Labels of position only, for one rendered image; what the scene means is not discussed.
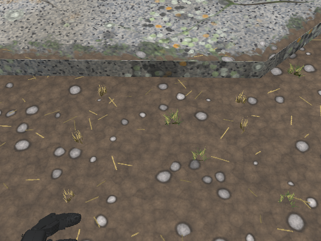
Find left robot hand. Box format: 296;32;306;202
21;213;81;241

